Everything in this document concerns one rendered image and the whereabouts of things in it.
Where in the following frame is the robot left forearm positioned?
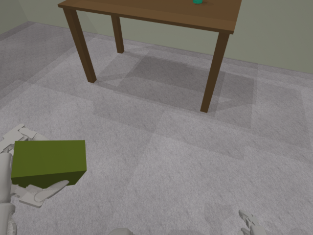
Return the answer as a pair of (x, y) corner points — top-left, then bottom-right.
(0, 203), (17, 235)

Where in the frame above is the table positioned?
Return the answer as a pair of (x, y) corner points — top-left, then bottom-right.
(58, 0), (242, 113)

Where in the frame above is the robot left hand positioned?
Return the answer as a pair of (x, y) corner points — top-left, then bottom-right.
(0, 123), (69, 208)

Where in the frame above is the sponge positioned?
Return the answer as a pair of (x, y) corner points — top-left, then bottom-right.
(11, 140), (87, 189)

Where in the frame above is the robot right hand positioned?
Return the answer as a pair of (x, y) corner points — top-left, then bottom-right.
(237, 210), (268, 235)

